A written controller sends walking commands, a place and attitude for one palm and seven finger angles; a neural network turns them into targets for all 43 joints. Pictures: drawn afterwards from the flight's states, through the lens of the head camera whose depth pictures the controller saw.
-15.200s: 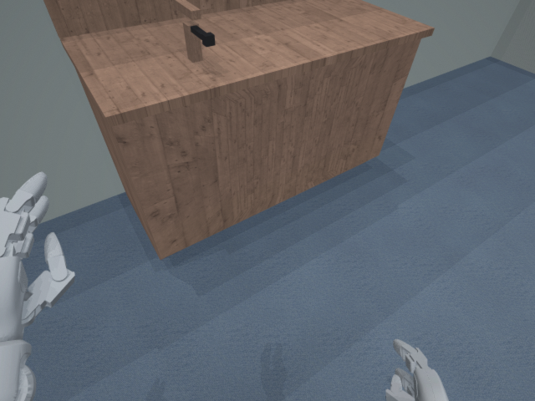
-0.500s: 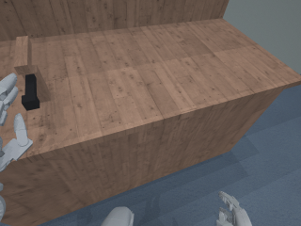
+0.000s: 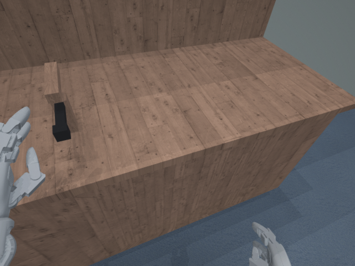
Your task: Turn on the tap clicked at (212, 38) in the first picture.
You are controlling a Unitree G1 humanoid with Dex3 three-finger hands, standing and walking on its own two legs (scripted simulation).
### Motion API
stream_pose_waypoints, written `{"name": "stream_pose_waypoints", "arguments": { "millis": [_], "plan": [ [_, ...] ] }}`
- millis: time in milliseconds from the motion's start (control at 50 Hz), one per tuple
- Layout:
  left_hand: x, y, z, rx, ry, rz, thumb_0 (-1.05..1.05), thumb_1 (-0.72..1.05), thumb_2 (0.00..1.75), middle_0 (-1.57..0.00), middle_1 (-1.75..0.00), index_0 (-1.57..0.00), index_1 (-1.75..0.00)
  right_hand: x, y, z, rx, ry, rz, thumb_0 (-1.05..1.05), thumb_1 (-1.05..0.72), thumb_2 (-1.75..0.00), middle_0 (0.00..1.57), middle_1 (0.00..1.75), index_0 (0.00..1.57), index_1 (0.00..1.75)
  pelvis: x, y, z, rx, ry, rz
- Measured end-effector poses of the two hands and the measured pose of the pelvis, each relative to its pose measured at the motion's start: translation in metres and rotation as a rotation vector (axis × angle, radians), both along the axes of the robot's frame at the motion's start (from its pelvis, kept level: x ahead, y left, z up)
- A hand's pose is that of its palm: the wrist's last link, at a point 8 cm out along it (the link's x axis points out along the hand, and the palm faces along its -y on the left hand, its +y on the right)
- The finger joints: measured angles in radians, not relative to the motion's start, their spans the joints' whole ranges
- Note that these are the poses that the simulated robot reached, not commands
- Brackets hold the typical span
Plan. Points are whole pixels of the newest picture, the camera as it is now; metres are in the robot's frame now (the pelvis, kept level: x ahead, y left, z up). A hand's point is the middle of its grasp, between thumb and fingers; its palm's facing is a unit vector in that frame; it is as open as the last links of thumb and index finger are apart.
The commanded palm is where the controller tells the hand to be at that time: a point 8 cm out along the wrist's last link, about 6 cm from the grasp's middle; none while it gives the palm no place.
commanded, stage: come to a stop and stand still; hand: left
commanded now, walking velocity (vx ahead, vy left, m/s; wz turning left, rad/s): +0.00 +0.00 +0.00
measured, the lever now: (61, 132) +0.34 +0.29 +0.12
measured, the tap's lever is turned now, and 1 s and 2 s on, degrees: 0 0 0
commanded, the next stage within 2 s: look again from close up in 0.50 s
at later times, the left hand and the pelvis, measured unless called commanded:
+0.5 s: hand (56, 162) +0.24 +0.24 +0.16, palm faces +0.39 -0.86 -0.34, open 7.4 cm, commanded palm +0.18 +0.27 +0.18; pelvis +0.02 -0.01 +0.01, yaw +0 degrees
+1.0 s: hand (58, 162) +0.24 +0.24 +0.16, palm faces +0.41 -0.85 -0.34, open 7.4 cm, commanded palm +0.18 +0.27 +0.18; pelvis +0.03 -0.01 +0.01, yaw +1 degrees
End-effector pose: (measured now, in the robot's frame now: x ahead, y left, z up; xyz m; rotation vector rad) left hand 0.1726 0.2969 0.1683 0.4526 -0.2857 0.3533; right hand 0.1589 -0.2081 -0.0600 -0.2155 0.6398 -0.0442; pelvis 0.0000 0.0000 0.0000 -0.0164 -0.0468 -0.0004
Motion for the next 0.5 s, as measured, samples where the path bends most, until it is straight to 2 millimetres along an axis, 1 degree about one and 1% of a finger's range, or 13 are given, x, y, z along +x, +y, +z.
{"name": "stream_pose_waypoints", "arguments": {
  "millis": [40,80,140,200,340,500],
  "plan": [
    [-0.004,0.005,0.001,-0.026,-0.030,0.039,0.02,0.88,0.90,-0.21,-0.31,-0.22,-0.30,0.003,0.003,0.001,-0.008,0.002,0.023,0.01,-0.90,-0.90,0.21,0.30,0.20,0.30,0.000,0.000,0.000,-0.003,-0.004,0.004],
    [-0.005,0.005,0.005,-0.049,-0.069,0.059,0.02,0.89,0.90,-0.21,-0.31,-0.21,-0.30,0.006,0.005,0.002,-0.014,-0.002,0.042,0.02,-0.90,-0.90,0.21,0.30,0.20,0.30,0.000,0.000,0.001,-0.006,-0.007,0.007],
    [-0.003,0.001,0.009,-0.070,-0.108,0.056,0.02,0.89,0.90,-0.21,-0.30,-0.21,-0.30,0.012,0.007,0.006,-0.018,-0.017,0.055,0.02,-0.90,-0.90,0.21,0.30,0.20,0.30,0.002,0.000,0.002,-0.007,-0.006,0.007],
    [0.004,-0.005,0.009,-0.074,-0.112,0.034,0.02,0.89,0.90,-0.21,-0.30,-0.21,-0.30,0.018,0.006,0.010,-0.018,-0.032,0.052,0.02,-0.90,-0.90,0.21,0.30,0.20,0.30,0.005,0.000,0.003,-0.009,-0.001,0.006],
    [0.021,-0.012,0.007,-0.044,-0.050,-0.009,0.02,0.89,0.90,-0.21,-0.30,-0.21,-0.30,0.025,-0.005,0.013,-0.020,-0.029,0.013,0.01,-0.90,-0.90,0.21,0.30,0.20,0.30,0.013,-0.004,0.005,-0.009,0.012,0.003],
    [0.025,-0.014,0.007,-0.031,-0.014,-0.013,0.02,0.89,0.90,-0.21,-0.30,-0.21,-0.30,0.025,-0.020,0.007,-0.045,0.028,-0.017,0.01,-0.90,-0.90,0.21,0.30,0.20,0.30,0.021,-0.006,0.005,-0.009,0.019,0.005]
  ]
}}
